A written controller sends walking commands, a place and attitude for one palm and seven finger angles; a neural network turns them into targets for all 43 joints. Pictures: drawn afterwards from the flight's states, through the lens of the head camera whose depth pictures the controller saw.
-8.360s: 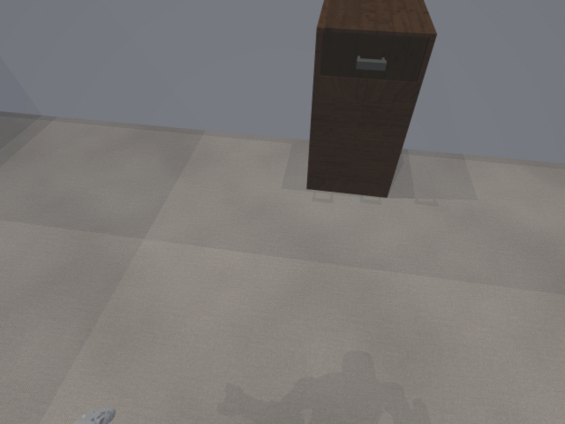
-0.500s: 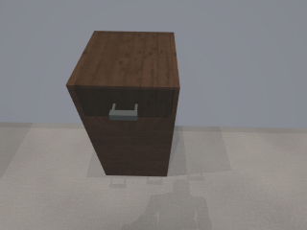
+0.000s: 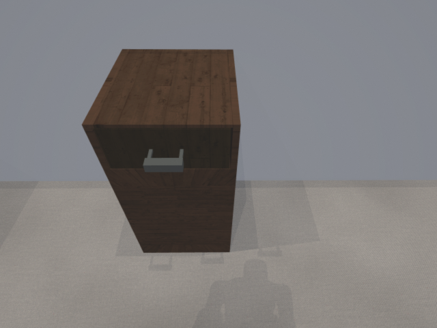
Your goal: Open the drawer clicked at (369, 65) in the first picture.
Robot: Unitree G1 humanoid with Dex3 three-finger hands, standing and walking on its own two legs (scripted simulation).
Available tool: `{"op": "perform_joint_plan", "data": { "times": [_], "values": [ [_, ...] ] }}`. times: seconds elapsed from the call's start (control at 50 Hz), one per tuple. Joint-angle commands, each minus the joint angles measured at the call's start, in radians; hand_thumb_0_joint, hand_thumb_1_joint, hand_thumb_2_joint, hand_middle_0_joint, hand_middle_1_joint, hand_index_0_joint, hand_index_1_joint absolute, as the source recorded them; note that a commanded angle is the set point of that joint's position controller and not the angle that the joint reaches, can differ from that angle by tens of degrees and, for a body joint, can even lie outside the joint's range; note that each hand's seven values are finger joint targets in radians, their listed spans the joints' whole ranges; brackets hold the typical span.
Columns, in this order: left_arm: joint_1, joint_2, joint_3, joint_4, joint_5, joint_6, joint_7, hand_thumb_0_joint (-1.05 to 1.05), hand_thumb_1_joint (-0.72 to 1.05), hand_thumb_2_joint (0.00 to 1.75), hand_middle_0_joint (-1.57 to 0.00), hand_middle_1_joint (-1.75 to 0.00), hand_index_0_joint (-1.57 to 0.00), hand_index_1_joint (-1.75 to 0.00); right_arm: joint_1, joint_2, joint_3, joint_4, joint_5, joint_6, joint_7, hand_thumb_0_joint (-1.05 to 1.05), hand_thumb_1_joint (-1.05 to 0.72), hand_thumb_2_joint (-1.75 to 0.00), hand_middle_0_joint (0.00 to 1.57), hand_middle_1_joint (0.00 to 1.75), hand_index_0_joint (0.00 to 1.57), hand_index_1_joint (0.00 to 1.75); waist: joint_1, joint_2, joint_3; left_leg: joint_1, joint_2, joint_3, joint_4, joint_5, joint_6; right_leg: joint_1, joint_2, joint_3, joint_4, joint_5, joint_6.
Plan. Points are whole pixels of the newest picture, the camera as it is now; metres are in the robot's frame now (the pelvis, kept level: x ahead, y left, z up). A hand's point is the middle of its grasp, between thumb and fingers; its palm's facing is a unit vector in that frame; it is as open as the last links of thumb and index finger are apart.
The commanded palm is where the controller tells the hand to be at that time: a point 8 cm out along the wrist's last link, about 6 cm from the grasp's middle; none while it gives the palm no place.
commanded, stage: come to a stop and stand still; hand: left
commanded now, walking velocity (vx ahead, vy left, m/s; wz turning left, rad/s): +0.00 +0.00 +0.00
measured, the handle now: (165, 158) +0.56 +0.18 -0.07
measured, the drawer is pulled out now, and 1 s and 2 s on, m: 0.00 0.00 0.00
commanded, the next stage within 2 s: look again from close up in 0.04 s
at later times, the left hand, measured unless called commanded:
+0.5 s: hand out of the picture +0.04 +0.20 -0.18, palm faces +0.05 -0.98 -0.21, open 7.4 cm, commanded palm none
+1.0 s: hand out of the picture -0.05 +0.21 -0.18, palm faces +0.00 -0.98 -0.17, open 7.4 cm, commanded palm none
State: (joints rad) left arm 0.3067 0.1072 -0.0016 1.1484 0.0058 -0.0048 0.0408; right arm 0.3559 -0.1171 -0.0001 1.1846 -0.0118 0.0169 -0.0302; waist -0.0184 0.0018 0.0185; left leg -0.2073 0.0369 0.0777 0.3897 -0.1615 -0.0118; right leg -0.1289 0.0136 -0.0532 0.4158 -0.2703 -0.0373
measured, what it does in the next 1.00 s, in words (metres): stands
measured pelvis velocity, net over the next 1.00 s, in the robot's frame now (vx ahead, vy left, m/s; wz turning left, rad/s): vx -0.01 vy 0.04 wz -0.03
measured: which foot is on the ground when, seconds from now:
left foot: down 0.00-1.00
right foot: down 0.00-1.00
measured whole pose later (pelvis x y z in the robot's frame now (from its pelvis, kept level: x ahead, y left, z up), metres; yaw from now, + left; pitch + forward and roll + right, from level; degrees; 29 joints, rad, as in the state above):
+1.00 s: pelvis -0.01 +0.04 +0.00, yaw -2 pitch -1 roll +0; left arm 0.39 0.15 0.02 1.06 0.04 0.04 0.02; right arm 0.31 -0.16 -0.02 1.09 -0.03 0.03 -0.03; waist 0.00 -0.01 0.00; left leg -0.26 0.00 0.12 0.46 -0.19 0.06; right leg -0.22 -0.04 -0.05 0.56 -0.36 -0.01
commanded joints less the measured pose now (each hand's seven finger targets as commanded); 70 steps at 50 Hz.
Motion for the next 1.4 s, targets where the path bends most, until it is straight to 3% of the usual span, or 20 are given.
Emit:
{"op": "perform_joint_plan", "data": {
  "times": [0.0,0.1,0.12,0.14,0.18,0.24,0.32,0.42,0.76,0.94,1.0,1.04,1.1,1.12,1.16,1.28,1.3,1.34,1.36,1.38],
  "values": [
    [0.076,0.084,0.012,-0.023,-0.004,-0.008,0.002,0.0,0.9,0.9,-0.2,-0.3,-0.2,-0.3,0.044,-0.067,-0.01,-0.033,0.0,-0.021,-0.006,0.0,-0.9,-0.9,0.2,0.3,0.2,0.3,0.013,-0.013,0.089,0.033,0.061,-0.091,-0.051,-0.015,0.025,-0.147,-0.121,0.126,-0.139,-0.021,0.0],
    [0.086,0.076,0.011,-0.02,-0.004,-0.012,0.004,0.0,0.9,0.9,-0.2,-0.3,-0.2,-0.3,0.051,-0.062,-0.009,-0.029,0.002,-0.026,-0.008,0.0,-0.9,-0.9,0.2,0.3,0.2,0.3,0.013,-0.018,0.07,0.043,0.067,-0.093,-0.044,0.028,0.027,-0.119,-0.118,0.118,-0.123,0.049,0.0],
    [0.047,0.251,0.001,-0.114,0.024,-0.031,-0.002,0.0,0.9,0.9,-0.2,-0.3,-0.2,-0.3,0.007,-0.174,-0.028,-0.151,-0.008,-0.023,0.012,0.0,-0.9,-0.9,0.2,0.3,0.2,0.3,-0.009,-0.073,0.172,-0.036,0.021,-0.129,0.043,-0.014,0.015,-0.177,-0.104,0.112,-0.115,0.024,-0.008],
    [0.039,0.171,0.021,-0.112,0.011,-0.036,0.006,0.0,0.9,0.9,-0.2,-0.3,-0.2,-0.3,-0.021,-0.145,-0.028,-0.176,-0.015,-0.036,0.003,0.0,-0.9,-0.9,0.2,0.3,0.2,0.3,0.001,0.004,0.063,-0.039,0.054,-0.1,0.086,-0.061,0.028,-0.173,-0.147,0.139,-0.081,-0.047,-0.018],
    [0.057,0.138,0.017,-0.124,0.01,-0.036,0.008,0.0,0.9,0.9,-0.2,-0.3,-0.2,-0.3,0.041,-0.089,-0.022,-0.174,-0.014,-0.04,-0.007,0.0,-0.9,-0.9,0.2,0.3,0.2,0.3,-0.011,0.004,-0.062,-0.027,0.033,-0.099,0.14,0.025,0.031,-0.103,-0.16,0.16,-0.066,0.096,-0.037],
    [0.072,0.136,0.017,-0.135,0.008,-0.029,0.008,0.0,0.9,0.9,-0.2,-0.3,-0.2,-0.3,0.047,-0.084,-0.017,-0.184,-0.013,-0.032,-0.004,0.0,-0.9,-0.9,0.2,0.3,0.2,0.3,-0.008,-0.074,-0.002,-0.063,0.022,-0.076,0.144,0.019,0.035,-0.091,-0.157,0.153,-0.04,0.245,-0.038],
    [0.106,0.139,0.019,-0.156,0.009,-0.019,0.011,0.0,0.9,0.9,-0.2,-0.3,-0.2,-0.3,0.029,-0.118,-0.021,-0.193,-0.008,-0.033,-0.008,0.0,-0.9,-0.9,0.2,0.3,0.2,0.3,0.01,-0.021,-0.002,-0.027,0.051,-0.078,0.132,0.192,0.049,-0.052,-0.121,0.104,0.042,0.42,-0.019],
    [0.099,0.147,0.02,-0.177,0.009,-0.008,0.012,0.0,0.9,0.9,-0.2,-0.3,-0.2,-0.3,-0.014,-0.148,-0.026,-0.2,-0.008,-0.027,-0.005,0.0,-0.9,-0.9,0.2,0.3,0.2,0.3,0.014,0.013,0.017,-0.008,0.069,-0.09,0.116,0.24,0.056,-0.075,-0.106,0.088,0.045,0.303,-0.008],
    [0.087,0.143,0.01,-0.138,0.01,-0.003,0.005,0.0,0.9,0.9,-0.2,-0.3,-0.2,-0.3,-0.056,-0.171,-0.02,-0.166,-0.003,-0.027,0.009,0.0,-0.9,-0.9,0.2,0.3,0.2,0.3,0.016,0.012,0.063,-0.035,0.075,-0.134,-0.051,-0.063,0.054,-0.075,-0.107,0.073,-0.042,0.07,0.024],
    [0.146,0.093,0.028,-0.13,0.034,0.045,-0.031,0.0,0.9,0.9,-0.2,-0.3,-0.2,-0.3,-0.023,-0.253,-0.071,-0.15,-0.016,-0.005,-0.018,0.0,-0.9,-0.9,0.2,0.3,0.2,0.3,0.013,0.11,0.063,-0.098,0.261,-0.32,-0.233,-0.487,0.146,-0.184,-0.037,-0.017,0.205,-0.135,0.02],
    [0.166,0.071,0.039,-0.128,0.032,0.047,-0.043,0.0,0.9,0.9,-0.2,-0.3,-0.2,-0.3,-0.027,-0.246,-0.075,-0.145,-0.021,-0.006,-0.023,0.0,-0.9,-0.9,0.2,0.3,0.2,0.3,0.023,0.092,0.05,-0.141,0.258,-0.26,-0.198,-0.433,0.141,-0.119,-0.038,-0.021,0.125,-0.113,0.012],
    [0.209,0.079,0.044,-0.111,0.032,0.043,-0.04,0.0,0.9,0.9,-0.2,-0.3,-0.2,-0.3,-0.025,-0.212,-0.07,-0.14,-0.02,-0.005,-0.021,0.0,-0.9,-0.9,0.2,0.3,0.2,0.3,0.04,0.034,0.051,-0.218,0.18,-0.184,-0.133,-0.411,0.092,-0.007,-0.041,-0.011,-0.018,-0.07,-0.001],
    [0.239,0.154,0.062,-0.109,0.031,0.033,-0.017,0.0,0.9,0.9,-0.2,-0.3,-0.2,-0.3,-0.035,-0.102,-0.047,-0.162,-0.017,-0.004,-0.012,0.0,-0.9,-0.9,0.2,0.3,0.2,0.3,0.056,-0.266,0.089,-0.346,-0.008,0.051,0.259,-0.277,0.041,-0.022,-0.245,0.262,-0.263,-0.378,-0.101],
    [0.214,0.147,0.061,-0.115,0.027,0.031,-0.01,0.0,0.9,0.9,-0.2,-0.3,-0.2,-0.3,-0.056,-0.103,-0.047,-0.167,-0.014,0.0,-0.012,0.0,-0.9,-0.9,0.2,0.3,0.2,0.3,0.055,-0.246,0.095,-0.329,-0.001,0.031,0.426,-0.304,0.049,-0.082,-0.296,0.296,-0.304,-0.359,-0.138],
    [0.149,0.123,0.056,-0.133,0.029,0.021,-0.008,0.0,0.9,0.9,-0.2,-0.3,-0.2,-0.3,-0.036,-0.091,-0.054,-0.16,-0.012,-0.002,-0.006,0.0,-0.9,-0.9,0.2,0.3,0.2,0.3,0.016,-0.098,0.112,-0.347,0.027,0.008,0.592,-0.304,0.057,-0.102,-0.291,0.207,-0.262,-0.171,-0.172],
    [0.131,0.116,0.048,-0.12,0.028,0.02,-0.02,0.0,0.9,0.9,-0.2,-0.3,-0.2,-0.3,0.068,-0.052,-0.038,-0.129,-0.017,-0.022,-0.009,0.0,-0.9,-0.9,0.2,0.3,0.2,0.3,-0.02,-0.076,0.078,-0.082,0.02,0.086,0.21,-0.172,0.045,-0.166,-0.189,0.064,-0.11,-0.055,-0.133],
    [0.135,0.102,0.044,-0.117,0.021,0.024,-0.026,0.0,0.9,0.9,-0.2,-0.3,-0.2,-0.3,0.118,-0.067,-0.038,-0.108,-0.017,-0.028,-0.014,0.0,-0.9,-0.9,0.2,0.3,0.2,0.3,-0.033,-0.044,0.073,0.024,0.037,0.064,0.107,-0.116,0.046,-0.225,-0.156,0.042,-0.031,-0.075,-0.101],
    [0.155,0.029,0.031,-0.141,0.023,0.02,-0.04,0.0,0.9,0.9,-0.2,-0.3,-0.2,-0.3,0.235,-0.222,-0.076,-0.086,-0.026,-0.038,-0.03,0.0,-0.9,-0.9,0.2,0.3,0.2,0.3,-0.058,0.26,0.054,0.184,0.401,-0.458,-0.153,-0.236,0.193,-0.49,-0.037,-0.078,0.308,-0.208,0.003],
    [0.067,0.061,0.039,-0.182,0.04,0.029,-0.047,0.0,0.9,0.9,-0.2,-0.3,-0.2,-0.3,0.226,-0.254,-0.088,-0.09,-0.024,-0.035,-0.035,0.0,-0.9,-0.9,0.2,0.3,0.2,0.3,-0.078,0.209,0.095,0.085,0.466,-0.529,-0.243,-0.376,0.246,-0.506,-0.052,-0.012,0.489,-0.267,0.007],
    [0.023,0.075,0.047,-0.188,0.049,0.034,-0.05,0.0,0.9,0.9,-0.2,-0.3,-0.2,-0.3,0.188,-0.234,-0.079,-0.092,-0.024,-0.039,-0.037,0.0,-0.9,-0.9,0.2,0.3,0.2,0.3,-0.058,0.193,0.139,0.007,0.436,-0.507,-0.259,-0.368,0.233,-0.522,-0.08,0.038,0.591,-0.208,0.009]
  ]
}}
